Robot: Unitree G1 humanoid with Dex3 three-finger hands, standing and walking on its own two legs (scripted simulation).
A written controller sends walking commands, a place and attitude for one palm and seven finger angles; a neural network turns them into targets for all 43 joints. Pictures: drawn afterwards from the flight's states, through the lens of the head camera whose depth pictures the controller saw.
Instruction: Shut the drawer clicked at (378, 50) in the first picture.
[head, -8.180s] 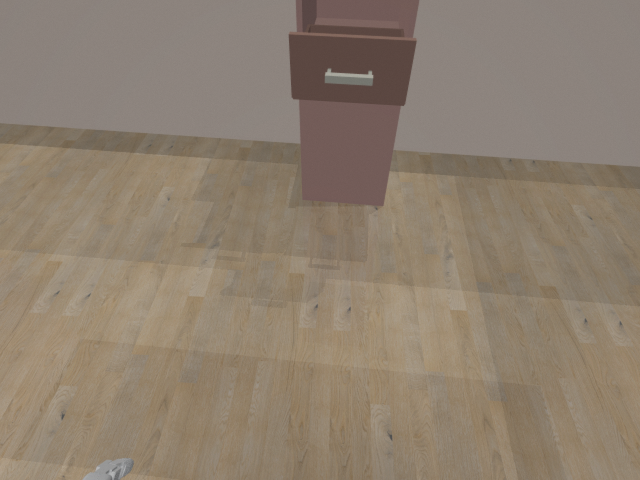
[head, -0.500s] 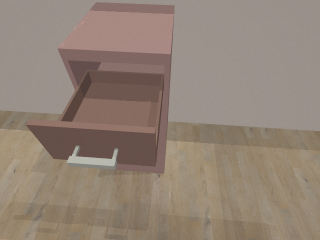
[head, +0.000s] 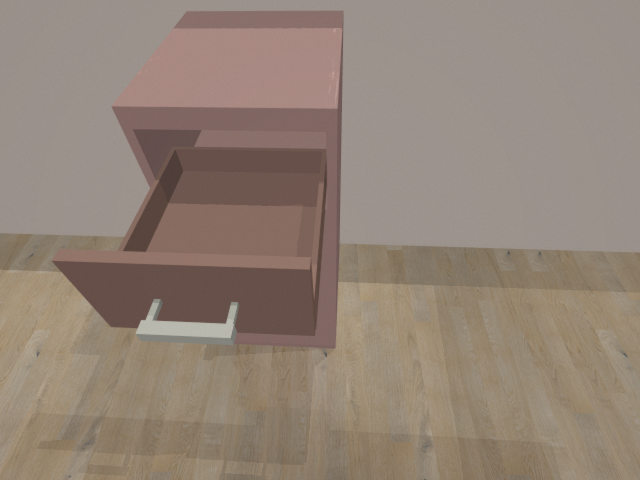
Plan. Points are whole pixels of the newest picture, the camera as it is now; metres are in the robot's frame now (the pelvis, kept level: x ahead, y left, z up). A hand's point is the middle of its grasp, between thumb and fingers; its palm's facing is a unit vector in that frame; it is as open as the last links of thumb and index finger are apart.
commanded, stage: raise the hand and make a fist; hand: left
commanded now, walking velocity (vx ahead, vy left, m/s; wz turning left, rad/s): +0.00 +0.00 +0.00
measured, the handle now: (191, 319) +0.32 +0.21 -0.01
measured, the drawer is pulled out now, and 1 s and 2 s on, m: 0.30 0.30 0.30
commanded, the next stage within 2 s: bring the fist close to the handle in 1.96 s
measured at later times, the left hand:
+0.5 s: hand out of the picture +0.11 +0.16 -0.04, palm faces +0.03 -1.00 +0.04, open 5.9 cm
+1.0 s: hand (148, 449) +0.15 +0.20 +0.02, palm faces +0.13 -0.99 -0.08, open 3.5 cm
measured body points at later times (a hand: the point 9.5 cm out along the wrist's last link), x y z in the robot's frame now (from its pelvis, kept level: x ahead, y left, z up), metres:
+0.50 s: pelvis -0.04 -0.02 -0.05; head -0.01 +0.00 +0.40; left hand +0.10 +0.21 -0.04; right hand +0.23 -0.26 -0.04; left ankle -0.05 +0.10 -0.74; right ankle +0.02 -0.11 -0.74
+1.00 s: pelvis -0.03 +0.00 -0.05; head +0.01 +0.00 +0.40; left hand +0.14 +0.25 +0.03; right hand +0.13 -0.23 -0.13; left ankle -0.05 +0.10 -0.74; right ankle +0.02 -0.11 -0.74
